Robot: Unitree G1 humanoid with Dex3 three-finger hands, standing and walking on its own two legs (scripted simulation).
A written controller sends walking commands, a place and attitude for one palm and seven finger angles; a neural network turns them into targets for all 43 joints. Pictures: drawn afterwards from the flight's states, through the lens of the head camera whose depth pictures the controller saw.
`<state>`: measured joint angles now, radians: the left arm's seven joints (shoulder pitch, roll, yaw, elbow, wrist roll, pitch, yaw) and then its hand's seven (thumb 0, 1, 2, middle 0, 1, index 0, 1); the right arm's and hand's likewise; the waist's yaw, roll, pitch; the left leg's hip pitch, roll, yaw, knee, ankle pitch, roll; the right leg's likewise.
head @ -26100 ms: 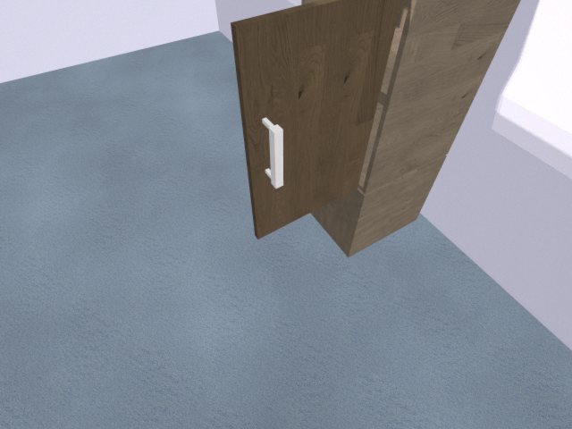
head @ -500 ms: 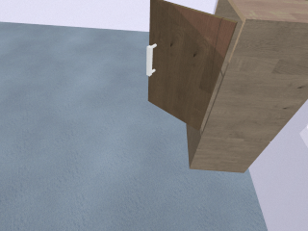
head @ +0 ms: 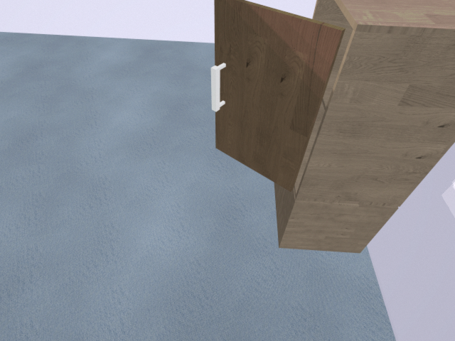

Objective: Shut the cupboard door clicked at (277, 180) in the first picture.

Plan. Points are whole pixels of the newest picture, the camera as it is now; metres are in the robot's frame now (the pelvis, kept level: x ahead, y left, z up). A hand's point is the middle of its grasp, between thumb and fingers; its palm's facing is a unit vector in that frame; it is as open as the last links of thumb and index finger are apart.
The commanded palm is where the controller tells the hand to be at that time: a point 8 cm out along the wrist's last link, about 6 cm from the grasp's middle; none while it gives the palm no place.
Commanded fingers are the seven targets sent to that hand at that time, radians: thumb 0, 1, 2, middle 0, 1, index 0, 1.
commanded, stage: look to check the result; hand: left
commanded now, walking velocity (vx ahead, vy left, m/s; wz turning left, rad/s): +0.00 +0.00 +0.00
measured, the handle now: (219, 87) +0.89 +0.08 -0.03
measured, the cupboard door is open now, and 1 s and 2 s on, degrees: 54 54 54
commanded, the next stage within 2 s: walk to a spot facing it in 0.02 s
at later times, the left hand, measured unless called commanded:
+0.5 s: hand out of the picture +0.03 +0.20 -0.20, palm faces +0.20 -0.96 -0.21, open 7.4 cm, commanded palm none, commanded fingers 0.00 0.90 0.90 -0.20 -0.30 -0.20 -0.30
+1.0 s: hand out of the picture +0.02 +0.21 -0.16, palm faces +0.45 -0.83 -0.32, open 7.4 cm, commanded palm none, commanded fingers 0.00 0.90 0.90 -0.20 -0.30 -0.20 -0.30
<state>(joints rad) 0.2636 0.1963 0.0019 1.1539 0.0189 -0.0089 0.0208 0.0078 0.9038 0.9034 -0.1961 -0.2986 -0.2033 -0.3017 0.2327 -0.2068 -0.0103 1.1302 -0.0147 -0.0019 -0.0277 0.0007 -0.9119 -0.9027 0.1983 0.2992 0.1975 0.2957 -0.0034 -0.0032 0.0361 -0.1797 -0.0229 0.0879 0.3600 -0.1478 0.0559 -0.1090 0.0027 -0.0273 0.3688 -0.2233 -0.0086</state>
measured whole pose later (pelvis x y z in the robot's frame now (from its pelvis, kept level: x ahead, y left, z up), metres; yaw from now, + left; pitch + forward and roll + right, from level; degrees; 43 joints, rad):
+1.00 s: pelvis +0.03 -0.04 -0.02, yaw +29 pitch +2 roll +0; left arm 0.15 0.24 0.05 0.86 0.03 0.02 0.03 0.01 0.90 0.90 -0.20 -0.30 -0.20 -0.30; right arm 0.20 -0.26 -0.09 0.92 -0.03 0.07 0.00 0.00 -0.91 -0.90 0.20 0.30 0.20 0.30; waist -0.02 0.03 0.08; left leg -0.48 -0.10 -0.13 0.75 -0.37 -0.01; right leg -0.28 -0.01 0.01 0.55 -0.32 0.01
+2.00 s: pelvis +0.15 +0.11 -0.01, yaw +70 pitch +1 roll +1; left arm 0.37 0.17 0.05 0.97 0.03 -0.05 0.00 0.01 0.90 0.90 -0.20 -0.30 -0.21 -0.30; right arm 0.11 -0.22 -0.05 0.90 -0.03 0.02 0.06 0.01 -0.91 -0.90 0.19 0.30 0.19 0.30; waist 0.02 -0.04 0.14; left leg -0.53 0.04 0.13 0.73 -0.30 0.04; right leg 0.00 -0.16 -0.32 0.45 -0.42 0.07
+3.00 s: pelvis +0.23 +0.45 -0.02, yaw +91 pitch -1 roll -1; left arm 0.32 0.24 0.05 1.01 0.02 0.05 0.03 0.01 0.91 0.90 -0.19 -0.30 -0.20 -0.30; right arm 0.04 -0.20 0.00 0.89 -0.03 -0.01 -0.01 0.00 -0.91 -0.90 0.20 0.30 0.20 0.30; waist 0.07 -0.05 0.11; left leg -0.34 0.04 0.13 0.63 -0.28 0.04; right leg -0.33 -0.09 -0.05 0.97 -0.57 0.03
